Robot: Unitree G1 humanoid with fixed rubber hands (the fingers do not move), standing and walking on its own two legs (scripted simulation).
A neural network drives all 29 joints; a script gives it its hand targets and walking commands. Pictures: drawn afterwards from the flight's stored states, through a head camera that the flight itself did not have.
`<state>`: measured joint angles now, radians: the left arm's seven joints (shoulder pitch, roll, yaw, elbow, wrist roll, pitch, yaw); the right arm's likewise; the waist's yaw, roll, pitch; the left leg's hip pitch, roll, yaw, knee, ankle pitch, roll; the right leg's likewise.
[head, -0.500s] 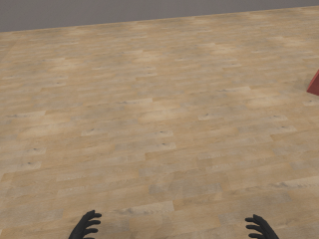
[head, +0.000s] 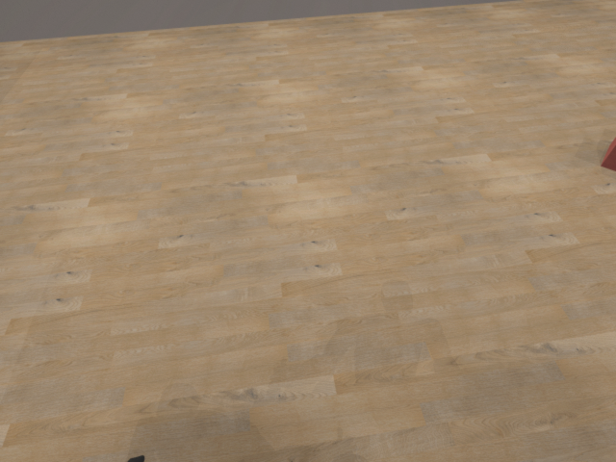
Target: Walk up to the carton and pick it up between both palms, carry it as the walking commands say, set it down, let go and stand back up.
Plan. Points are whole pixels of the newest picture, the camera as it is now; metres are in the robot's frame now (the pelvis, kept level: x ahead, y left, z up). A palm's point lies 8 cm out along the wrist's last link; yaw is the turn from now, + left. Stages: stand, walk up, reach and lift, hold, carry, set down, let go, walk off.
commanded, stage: stand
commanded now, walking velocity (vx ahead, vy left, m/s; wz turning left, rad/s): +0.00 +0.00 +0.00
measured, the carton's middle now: out of the picture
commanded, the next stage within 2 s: walk up in 0.88 s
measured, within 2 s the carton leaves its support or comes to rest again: neither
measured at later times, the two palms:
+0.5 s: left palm out of the picture +0.09 +0.29 -0.09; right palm out of the picture +0.10 -0.29 -0.09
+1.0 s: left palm out of the picture +0.08 +0.30 -0.09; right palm out of the picture +0.09 -0.29 -0.09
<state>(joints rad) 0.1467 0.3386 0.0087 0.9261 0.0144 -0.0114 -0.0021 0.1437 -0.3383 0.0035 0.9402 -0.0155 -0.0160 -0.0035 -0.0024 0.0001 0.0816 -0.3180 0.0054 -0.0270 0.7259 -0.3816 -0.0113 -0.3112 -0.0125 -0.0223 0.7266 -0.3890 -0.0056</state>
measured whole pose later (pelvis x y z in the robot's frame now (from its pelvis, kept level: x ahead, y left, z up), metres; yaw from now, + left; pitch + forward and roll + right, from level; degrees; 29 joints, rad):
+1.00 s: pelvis +0.01 +0.00 +0.03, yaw +0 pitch -2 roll +0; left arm 0.11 0.34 -0.01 1.11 0.01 -0.02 0.00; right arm 0.09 -0.34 0.01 1.13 -0.01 -0.02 0.00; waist 0.00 0.00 0.05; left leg -0.12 0.00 -0.03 0.36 -0.20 -0.01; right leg -0.11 -0.02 -0.03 0.37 -0.21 0.01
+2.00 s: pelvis +0.15 -0.20 +0.01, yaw -30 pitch +1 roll +0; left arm 0.12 0.19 0.04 0.93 0.02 -0.05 -0.03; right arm 0.32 -0.21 -0.05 0.97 -0.05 -0.04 0.02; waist -0.06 0.02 0.09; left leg -0.46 0.19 0.03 1.24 -0.37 -0.02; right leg -0.38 -0.02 -0.05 0.61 -0.25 -0.01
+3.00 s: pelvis +0.54 -0.56 +0.02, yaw -38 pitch -1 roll -1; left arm 0.29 0.15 0.05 1.09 0.02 -0.08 0.00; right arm 0.10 -0.22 -0.05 0.99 -0.03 -0.02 0.03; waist 0.02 0.03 0.07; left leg -0.54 0.16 0.09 0.87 -0.25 -0.03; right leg -0.14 -0.01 -0.16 0.41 -0.26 -0.03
